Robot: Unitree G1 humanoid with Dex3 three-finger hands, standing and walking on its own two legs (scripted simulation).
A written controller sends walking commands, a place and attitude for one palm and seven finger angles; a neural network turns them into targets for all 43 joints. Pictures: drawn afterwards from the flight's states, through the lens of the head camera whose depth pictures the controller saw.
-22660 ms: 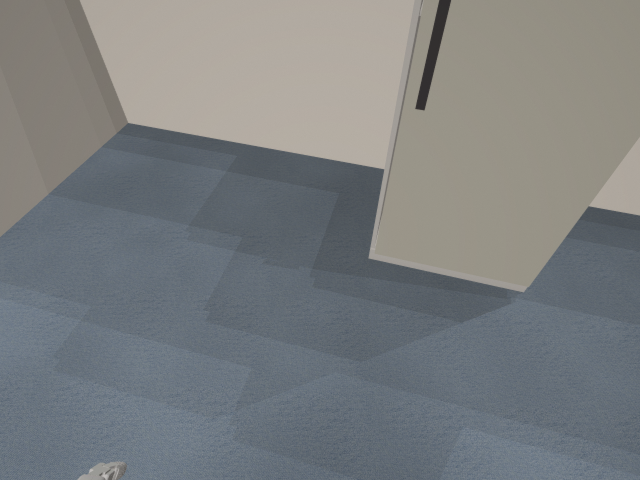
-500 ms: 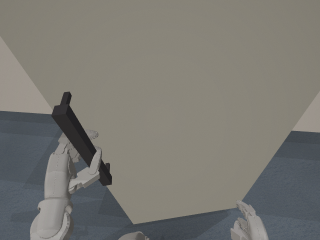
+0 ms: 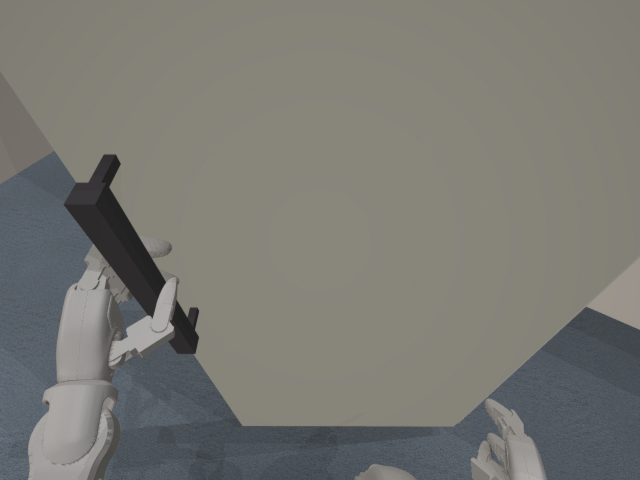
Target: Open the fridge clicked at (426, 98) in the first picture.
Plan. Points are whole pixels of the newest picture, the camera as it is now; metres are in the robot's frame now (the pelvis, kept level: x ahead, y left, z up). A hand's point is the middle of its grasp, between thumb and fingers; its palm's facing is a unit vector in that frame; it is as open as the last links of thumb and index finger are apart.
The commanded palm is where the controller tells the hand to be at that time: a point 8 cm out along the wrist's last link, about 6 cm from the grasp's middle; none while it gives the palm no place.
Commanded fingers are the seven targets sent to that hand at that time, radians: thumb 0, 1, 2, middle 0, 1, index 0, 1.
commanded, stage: walk backward, drawing the door open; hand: left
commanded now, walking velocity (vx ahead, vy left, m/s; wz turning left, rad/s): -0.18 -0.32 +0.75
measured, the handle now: (156, 273) +0.30 +0.19 +0.13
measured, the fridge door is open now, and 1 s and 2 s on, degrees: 31 81 74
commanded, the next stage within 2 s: stop walking and hold the door back in 0.76 s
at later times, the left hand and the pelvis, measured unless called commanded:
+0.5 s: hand out of the picture +0.05 +0.08 +0.13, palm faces +0.68 -0.65 -0.35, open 6.6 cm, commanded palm -0.01 +0.10 +0.13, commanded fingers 0.00 0.90 0.90 -0.45 -1.40 -0.45 -1.40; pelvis -0.06 -0.23 +0.01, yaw +25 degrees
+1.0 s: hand out of the picture -0.10 -0.07 +0.13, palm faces +0.88 -0.20 -0.43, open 6.5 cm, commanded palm -0.13 -0.03 +0.13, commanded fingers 0.00 0.90 0.90 -0.45 -1.40 -0.45 -1.40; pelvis -0.05 -0.43 +0.01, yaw +46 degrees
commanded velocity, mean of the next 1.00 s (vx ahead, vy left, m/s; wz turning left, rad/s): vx -0.13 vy -0.13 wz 0.63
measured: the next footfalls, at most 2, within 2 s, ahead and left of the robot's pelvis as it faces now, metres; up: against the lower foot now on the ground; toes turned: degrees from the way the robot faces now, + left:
right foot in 0.22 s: +0.09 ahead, -0.22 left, +0.00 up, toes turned +10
left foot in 0.52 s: -0.09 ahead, -0.14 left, +0.00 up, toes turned +35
